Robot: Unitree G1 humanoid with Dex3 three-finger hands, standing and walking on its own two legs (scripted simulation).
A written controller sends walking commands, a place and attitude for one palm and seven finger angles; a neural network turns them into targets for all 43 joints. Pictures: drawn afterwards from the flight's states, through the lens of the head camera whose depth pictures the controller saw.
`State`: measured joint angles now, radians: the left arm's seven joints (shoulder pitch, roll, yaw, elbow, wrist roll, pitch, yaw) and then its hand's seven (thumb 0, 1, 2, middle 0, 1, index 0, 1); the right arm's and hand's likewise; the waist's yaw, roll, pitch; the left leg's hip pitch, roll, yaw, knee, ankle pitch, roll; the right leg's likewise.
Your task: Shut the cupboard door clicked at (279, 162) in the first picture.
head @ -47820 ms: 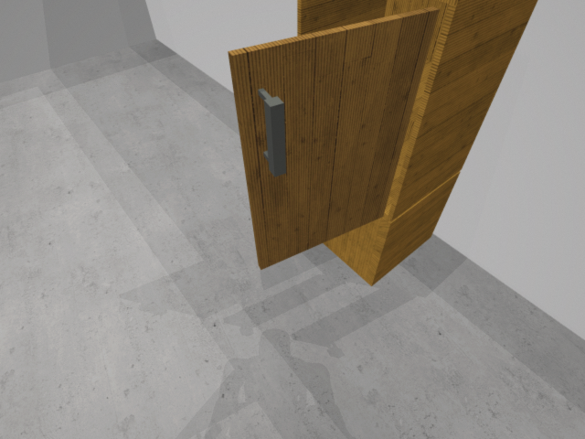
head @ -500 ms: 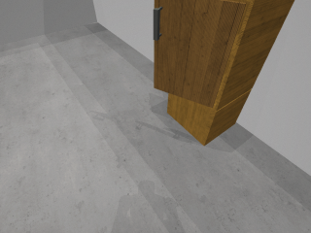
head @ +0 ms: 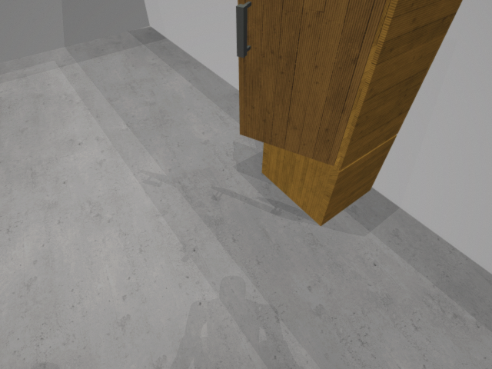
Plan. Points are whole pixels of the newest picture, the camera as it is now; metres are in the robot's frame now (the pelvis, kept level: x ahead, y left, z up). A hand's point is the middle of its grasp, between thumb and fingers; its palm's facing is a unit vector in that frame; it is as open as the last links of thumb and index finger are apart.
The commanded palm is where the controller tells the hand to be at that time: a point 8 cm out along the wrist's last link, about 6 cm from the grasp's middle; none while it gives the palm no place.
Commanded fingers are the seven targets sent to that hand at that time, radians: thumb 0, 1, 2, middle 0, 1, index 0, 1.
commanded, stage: look to check the result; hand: left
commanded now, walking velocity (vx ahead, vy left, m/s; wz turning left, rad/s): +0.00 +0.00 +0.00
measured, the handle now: (245, 29) +1.05 +0.05 +0.10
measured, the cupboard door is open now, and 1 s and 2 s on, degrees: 25 25 25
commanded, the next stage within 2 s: walk to a spot facing it in 0.30 s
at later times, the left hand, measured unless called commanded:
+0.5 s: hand out of the picture +0.03 +0.17 -0.17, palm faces +0.01 -0.98 -0.21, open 7.4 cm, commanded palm none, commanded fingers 0.00 0.90 0.90 -0.20 -0.30 -0.20 -0.30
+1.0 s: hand out of the picture +0.03 +0.24 -0.18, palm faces +0.28 -0.94 -0.22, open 7.4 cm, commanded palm none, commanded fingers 0.00 0.90 0.90 -0.20 -0.30 -0.20 -0.30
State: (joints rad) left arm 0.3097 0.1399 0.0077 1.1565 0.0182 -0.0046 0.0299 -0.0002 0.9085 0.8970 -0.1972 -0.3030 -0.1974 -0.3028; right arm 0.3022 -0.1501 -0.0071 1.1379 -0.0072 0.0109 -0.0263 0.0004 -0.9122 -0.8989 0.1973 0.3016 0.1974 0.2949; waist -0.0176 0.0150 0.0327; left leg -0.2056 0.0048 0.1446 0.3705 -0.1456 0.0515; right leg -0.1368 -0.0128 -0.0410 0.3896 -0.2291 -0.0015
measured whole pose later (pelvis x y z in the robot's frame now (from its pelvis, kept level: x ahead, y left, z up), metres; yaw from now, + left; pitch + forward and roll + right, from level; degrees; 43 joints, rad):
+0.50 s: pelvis +0.02 -0.01 +0.00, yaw +1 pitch -1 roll +0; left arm 0.23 0.18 0.01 1.15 0.02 -0.01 0.02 0.00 0.91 0.90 -0.20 -0.30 -0.20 -0.30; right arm 0.23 -0.19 0.00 1.13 -0.01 0.01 -0.02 0.00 -0.91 -0.90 0.20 0.30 0.20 0.29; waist -0.02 0.01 0.04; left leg -0.18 0.01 0.13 0.36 -0.16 0.03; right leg -0.09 0.00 -0.06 0.35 -0.24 -0.01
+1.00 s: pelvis +0.01 +0.02 -0.01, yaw +17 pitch +2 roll -2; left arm 0.15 0.22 0.08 0.96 0.03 0.05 0.00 0.00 0.91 0.90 -0.20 -0.30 -0.20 -0.30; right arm 0.23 -0.21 -0.04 0.96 -0.03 0.02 -0.01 0.00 -0.91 -0.90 0.20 0.30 0.20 0.30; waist -0.04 0.00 0.10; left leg -0.35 -0.05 0.01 0.53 -0.21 0.08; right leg -0.46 -0.05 -0.01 1.09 -0.39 0.04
